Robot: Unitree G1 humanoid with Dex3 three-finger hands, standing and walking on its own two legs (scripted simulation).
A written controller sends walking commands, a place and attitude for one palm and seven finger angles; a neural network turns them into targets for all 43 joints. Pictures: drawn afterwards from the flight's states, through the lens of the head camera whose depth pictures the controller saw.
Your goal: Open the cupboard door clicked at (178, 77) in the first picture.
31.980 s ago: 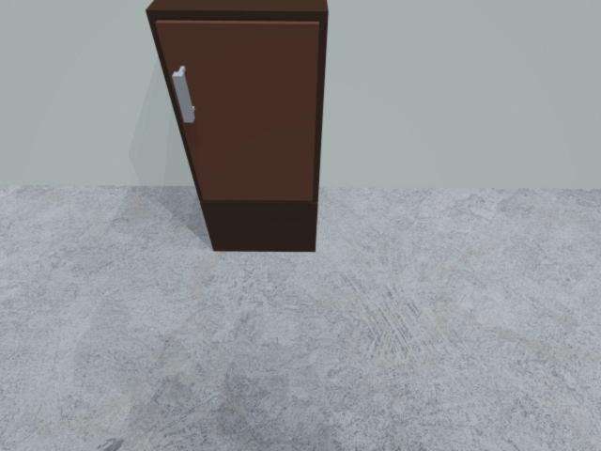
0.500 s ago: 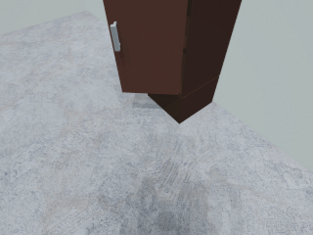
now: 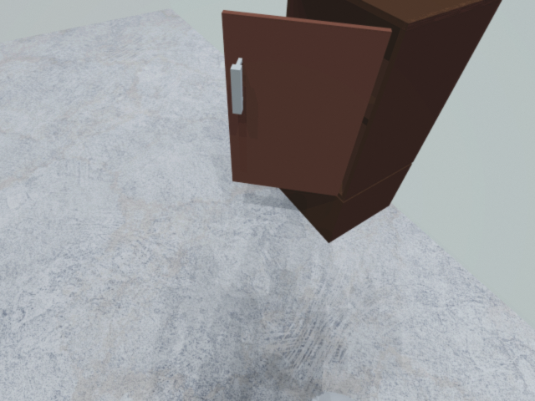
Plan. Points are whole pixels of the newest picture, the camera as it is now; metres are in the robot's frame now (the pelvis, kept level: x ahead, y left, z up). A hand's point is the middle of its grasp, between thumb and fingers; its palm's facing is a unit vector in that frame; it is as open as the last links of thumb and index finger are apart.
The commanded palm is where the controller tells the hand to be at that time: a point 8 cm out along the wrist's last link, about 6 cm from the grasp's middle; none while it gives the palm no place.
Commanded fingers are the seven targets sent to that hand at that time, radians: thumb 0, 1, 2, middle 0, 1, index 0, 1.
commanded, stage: take the last steps up to it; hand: left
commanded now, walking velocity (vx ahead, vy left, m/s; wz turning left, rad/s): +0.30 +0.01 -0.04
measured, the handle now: (238, 86) +0.85 +0.17 -0.02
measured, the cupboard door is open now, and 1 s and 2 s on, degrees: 47 47 47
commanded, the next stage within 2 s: come to a stop and stand still in 0.46 s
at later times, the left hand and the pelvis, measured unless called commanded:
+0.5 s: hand (196, 332) +0.25 +0.16 -0.16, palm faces +0.06 -0.98 -0.21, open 7.1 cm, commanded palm none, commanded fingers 0.00 0.90 0.90 -0.20 -0.30 -0.20 -0.30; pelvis +0.18 -0.03 +0.01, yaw +1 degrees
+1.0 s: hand (193, 315) +0.28 +0.17 -0.17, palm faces +0.04 -0.96 -0.28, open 7.4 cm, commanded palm none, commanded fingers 0.00 0.90 0.90 -0.20 -0.30 -0.20 -0.30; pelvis +0.23 -0.03 -0.01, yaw +0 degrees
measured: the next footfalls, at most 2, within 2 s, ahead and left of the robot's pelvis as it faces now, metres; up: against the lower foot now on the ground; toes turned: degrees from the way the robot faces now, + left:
right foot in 0.28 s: +0.21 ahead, -0.13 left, +0.00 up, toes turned -7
left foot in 0.62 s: +0.33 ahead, +0.11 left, +0.00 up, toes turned +6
